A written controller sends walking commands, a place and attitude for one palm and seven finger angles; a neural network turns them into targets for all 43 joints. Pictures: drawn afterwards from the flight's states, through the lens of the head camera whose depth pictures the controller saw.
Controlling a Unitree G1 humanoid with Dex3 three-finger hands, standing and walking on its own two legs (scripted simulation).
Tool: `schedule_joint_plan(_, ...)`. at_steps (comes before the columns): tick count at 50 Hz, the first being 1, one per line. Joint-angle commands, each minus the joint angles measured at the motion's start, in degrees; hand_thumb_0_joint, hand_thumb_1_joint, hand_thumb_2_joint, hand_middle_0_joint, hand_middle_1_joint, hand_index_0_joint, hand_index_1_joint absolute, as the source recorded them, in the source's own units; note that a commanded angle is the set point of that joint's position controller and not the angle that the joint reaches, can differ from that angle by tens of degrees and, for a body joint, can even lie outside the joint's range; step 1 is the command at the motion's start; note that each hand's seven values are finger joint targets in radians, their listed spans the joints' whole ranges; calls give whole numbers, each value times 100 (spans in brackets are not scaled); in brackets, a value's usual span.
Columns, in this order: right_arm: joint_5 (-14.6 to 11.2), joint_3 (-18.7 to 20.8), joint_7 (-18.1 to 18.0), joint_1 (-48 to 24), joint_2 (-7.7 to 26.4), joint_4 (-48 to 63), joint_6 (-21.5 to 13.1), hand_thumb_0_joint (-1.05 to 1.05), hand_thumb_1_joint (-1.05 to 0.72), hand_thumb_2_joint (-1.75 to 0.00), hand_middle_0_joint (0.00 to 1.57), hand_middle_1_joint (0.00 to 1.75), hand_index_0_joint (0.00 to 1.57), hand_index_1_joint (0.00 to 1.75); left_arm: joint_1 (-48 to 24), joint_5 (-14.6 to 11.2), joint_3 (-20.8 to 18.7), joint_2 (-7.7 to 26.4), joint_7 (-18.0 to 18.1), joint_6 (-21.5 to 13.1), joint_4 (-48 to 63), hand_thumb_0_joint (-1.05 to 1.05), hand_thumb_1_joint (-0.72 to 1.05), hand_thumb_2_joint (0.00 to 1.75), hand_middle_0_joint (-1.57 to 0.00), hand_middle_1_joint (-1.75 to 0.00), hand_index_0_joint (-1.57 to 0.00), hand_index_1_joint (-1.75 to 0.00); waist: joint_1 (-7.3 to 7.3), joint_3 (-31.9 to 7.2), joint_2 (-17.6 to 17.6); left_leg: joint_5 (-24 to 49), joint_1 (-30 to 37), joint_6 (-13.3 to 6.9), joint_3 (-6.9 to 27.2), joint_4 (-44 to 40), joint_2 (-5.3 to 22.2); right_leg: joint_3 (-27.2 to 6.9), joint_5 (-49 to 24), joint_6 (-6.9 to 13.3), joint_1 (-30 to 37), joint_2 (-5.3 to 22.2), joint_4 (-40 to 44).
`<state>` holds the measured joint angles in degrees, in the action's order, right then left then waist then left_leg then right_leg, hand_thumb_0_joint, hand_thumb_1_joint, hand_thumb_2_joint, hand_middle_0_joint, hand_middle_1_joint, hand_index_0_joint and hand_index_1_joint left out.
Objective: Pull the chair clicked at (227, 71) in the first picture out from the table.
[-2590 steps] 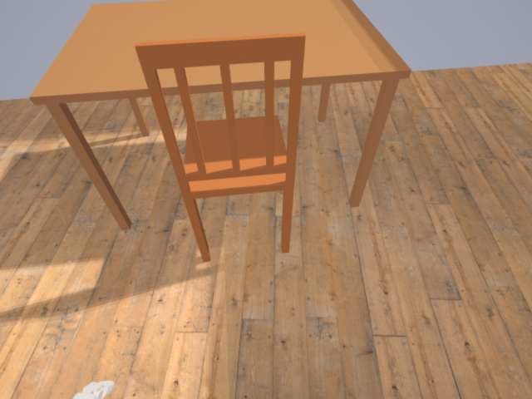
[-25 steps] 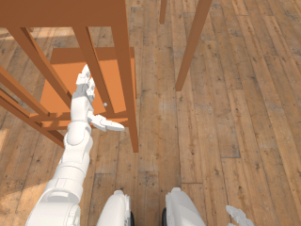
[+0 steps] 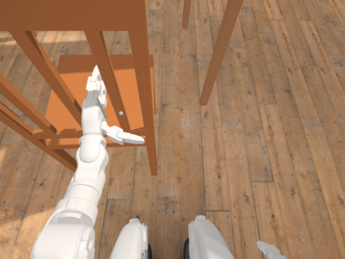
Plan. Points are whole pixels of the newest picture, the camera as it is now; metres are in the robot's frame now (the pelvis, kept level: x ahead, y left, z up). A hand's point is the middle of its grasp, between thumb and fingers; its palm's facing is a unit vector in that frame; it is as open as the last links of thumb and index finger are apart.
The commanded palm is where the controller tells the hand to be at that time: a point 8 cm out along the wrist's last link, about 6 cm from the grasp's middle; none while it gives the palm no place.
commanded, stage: hook a spindle and tug to test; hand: left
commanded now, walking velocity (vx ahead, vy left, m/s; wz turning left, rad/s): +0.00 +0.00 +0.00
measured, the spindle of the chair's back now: (65, 96) +0.47 +0.23 +0.05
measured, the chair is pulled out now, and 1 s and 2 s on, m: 0.17 0.17 0.21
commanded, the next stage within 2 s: step backward, pulling the chair out in 1.58 s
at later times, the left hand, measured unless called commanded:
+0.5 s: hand (126, 113) +0.44 +0.10 +0.02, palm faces -0.01 -1.00 -0.04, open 14.6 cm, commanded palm +0.41 +0.15 +0.02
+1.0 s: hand (125, 112) +0.44 +0.10 +0.02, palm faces +0.01 -1.00 -0.02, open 5.2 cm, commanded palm +0.41 +0.14 +0.02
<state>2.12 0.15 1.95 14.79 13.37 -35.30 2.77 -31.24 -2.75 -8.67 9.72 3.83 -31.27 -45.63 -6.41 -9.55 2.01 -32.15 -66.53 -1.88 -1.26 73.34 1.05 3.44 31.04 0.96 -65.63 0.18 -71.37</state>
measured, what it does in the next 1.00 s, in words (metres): stands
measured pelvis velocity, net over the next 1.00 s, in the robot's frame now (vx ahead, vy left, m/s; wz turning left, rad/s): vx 0.00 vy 0.00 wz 0.00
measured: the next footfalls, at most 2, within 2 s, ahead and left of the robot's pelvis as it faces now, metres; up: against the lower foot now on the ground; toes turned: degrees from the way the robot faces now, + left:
none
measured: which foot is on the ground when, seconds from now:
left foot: down 0.00-1.00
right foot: down 0.00-1.00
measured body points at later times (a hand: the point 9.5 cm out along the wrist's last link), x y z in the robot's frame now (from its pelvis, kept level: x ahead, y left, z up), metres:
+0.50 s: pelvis +0.00 +0.00 +0.00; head +0.14 +0.00 +0.43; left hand +0.43 +0.15 +0.03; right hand +0.08 -0.26 -0.13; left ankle +0.02 +0.10 -0.62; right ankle +0.02 -0.11 -0.62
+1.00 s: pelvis +0.00 +0.00 +0.00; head +0.14 +0.00 +0.43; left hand +0.44 +0.15 +0.02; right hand +0.08 -0.26 -0.13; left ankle +0.02 +0.10 -0.62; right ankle +0.02 -0.11 -0.62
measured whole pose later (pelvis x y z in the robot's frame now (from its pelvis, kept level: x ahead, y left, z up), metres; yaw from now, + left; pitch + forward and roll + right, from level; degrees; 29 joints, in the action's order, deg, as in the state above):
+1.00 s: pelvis +0.00 +0.00 +0.00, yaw +0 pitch +26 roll -2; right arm 2.1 0.5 2.4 14.6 13.5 -34.5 3.7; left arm -32.2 -3.7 -8.3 9.1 3.6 -29.5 -46.4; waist -6.5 -9.7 2.3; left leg -32.1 -66.9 -1.9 -1.4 73.2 1.1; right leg 3.2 30.9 1.0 -66.1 0.0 -71.3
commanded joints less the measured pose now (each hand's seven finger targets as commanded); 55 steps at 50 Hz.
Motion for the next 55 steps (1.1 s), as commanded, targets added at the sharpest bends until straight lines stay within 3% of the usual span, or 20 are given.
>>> schedule_joint_plan(1,7,332,-12,566,916,409,-112,0,-90,-90,20,30,20,30,-1950,-3,-34,604,-78,-343,907,0,-50,30,-6,-8,-6,-8,-155,-2663,266,1985,2003,131,374,-790,-83,-169,-1700,81,1134,-132,863)
schedule_joint_plan(4,-19,322,4,557,914,485,-43,0,-90,-90,20,30,20,30,-1816,-96,-55,601,-176,-173,823,0,-50,30,-6,-8,-6,-8,-144,-2720,81,2037,1799,99,313,-782,-104,-209,-1906,64,1434,-134,903)
schedule_joint_plan(8,-44,312,-22,550,908,521,-19,0,-90,-90,20,30,20,30,-1994,-184,-232,762,-159,-137,925,0,-50,30,-13,-30,-13,-30,-166,-2671,-162,1929,1585,67,279,-771,-116,-268,-1944,30,1627,-136,959)
schedule_joint_plan(11,-24,305,-42,543,884,531,-72,0,-90,-90,20,30,20,30,-2330,-157,-230,813,-80,-336,1310,0,-50,30,-18,-46,-18,-46,-157,-2862,57,2028,1733,74,302,-756,-114,-276,-1987,33,1589,-128,880)
schedule_joint_plan(15,12,334,3,573,873,490,-101,0,-90,-90,20,30,20,30,-2127,-69,-24,665,-50,-468,1438,0,-50,30,-25,-68,-25,-68,-174,-3028,192,2350,2002,98,330,-692,-85,-247,-2213,49,1512,-139,800)
schedule_joint_plan(19,-15,342,42,610,888,486,-27,0,-90,-90,20,30,20,30,-1609,-22,47,543,-103,-257,1051,0,-50,30,-32,-90,-32,-90,-130,-2741,-15,2264,1794,95,290,-763,-88,-225,-2225,54,1608,-137,869)
schedule_joint_plan(21,-26,341,49,615,876,514,6,0,-90,-90,20,30,20,30,-1536,-54,136,381,-108,-133,983,0,-39,35,-36,-101,-36,-101,-155,-2644,-40,2269,1827,90,297,-807,-87,-186,-2194,52,1553,-144,896)
schedule_joint_plan(24,-48,329,24,577,878,554,21,0,-90,-90,20,30,20,30,-1632,-146,-48,537,-69,-81,1056,0,-22,42,-41,-118,-41,-118,-141,-2521,-278,2023,1553,64,239,-817,-125,-258,-2133,32,1763,-135,993)
schedule_joint_plan(29,3,321,6,521,825,519,-75,0,-90,-90,20,30,20,30,-2054,-112,-49,603,38,-421,1553,0,6,54,-50,-145,-50,-145,-138,-2784,72,2129,1776,82,260,-727,-121,-289,-2165,34,1648,-123,889)
schedule_joint_plan(30,9,328,3,525,843,504,-86,0,-90,-90,20,30,20,30,-2056,-83,-83,686,56,-487,1594,0,12,56,-50,-145,-50,-145,-143,-2811,49,2180,1848,85,292,-712,-107,-271,-2160,46,1578,-132,846)
schedule_joint_plan(31,19,321,17,510,825,488,-92,0,-90,-90,20,30,20,30,-1990,-54,70,516,40,-506,1495,0,17,59,-50,-145,-50,-145,-160,-2808,132,2181,1867,88,285,-705,-117,-273,-2156,43,1548,-129,848)
schedule_joint_plan(32,16,331,18,534,850,470,-84,0,-90,-90,20,30,20,30,-1860,-21,-79,670,51,-509,1354,0,23,61,-50,-145,-50,-145,-120,-2721,25,2174,1821,102,311,-720,-98,-248,-2119,55,1525,-133,829)
schedule_joint_plan(34,16,334,40,519,843,454,-69,0,-90,-90,20,30,20,30,-1861,14,214,377,0,-440,1203,0,34,66,-50,-145,-50,-145,-198,-2674,97,2066,1828,95,295,-715,-105,-239,-2016,47,1425,-127,873)
schedule_joint_plan(36,0,344,47,543,888,476,-51,0,-90,-90,20,30,20,30,-1740,26,56,547,-31,-358,1145,0,45,71,-50,-145,-50,-145,-115,-2728,168,2131,1895,120,332,-768,-92,-202,-2002,74,1402,-131,829)
schedule_joint_plan(40,-21,326,14,529,898,500,-10,0,-90,-90,20,30,20,30,-1970,-89,121,430,-77,-176,989,0,68,80,-50,-145,-50,-145,-240,-2542,-93,1900,1708,72,326,-786,-114,-211,-1862,48,1439,-141,939)
schedule_joint_plan(44,-26,321,1,532,881,515,-14,0,-90,-90,20,30,20,30,-1939,-105,-14,525,-61,-178,961,0,90,90,-50,-145,-50,-145,-171,-2640,-147,1896,1616,66,282,-764,-131,-258,-1911,39,1559,-134,944)
schedule_joint_plan(45,-15,316,4,533,885,541,-31,0,-90,-90,20,30,20,30,-2026,-113,-19,544,-58,-224,1098,0,90,90,-50,-145,-50,-145,-145,-2751,34,1983,1724,77,306,-766,-128,-243,-1935,54,1519,-131,890)
schedule_joint_plan(50,-5,329,47,532,871,569,-24,0,-90,-90,20,30,20,30,-1746,-75,72,464,-19,-323,1269,0,90,90,-50,-145,-50,-145,-110,-2825,96,2258,1970,104,337,-773,-88,-198,-2079,67,1447,-142,837)
schedule_joint_plan(53,-4,327,69,540,864,578,7,0,-90,-90,20,30,20,30,-1633,6,107,470,20,-301,1200,0,90,90,-50,-145,-50,-145,-106,-2648,-48,2079,1793,87,313,-781,-96,-219,-1989,59,1488,-151,874)
schedule_joint_plan(55,12,334,71,554,867,605,5,0,-90,-90,20,30,20,30,-1559,44,116,482,38,-310,1314,0,90,90,-50,-145,-50,-145,-87,-2776,-16,2162,1839,78,307,-770,-98,-224,-2075,63,1544,-153,848)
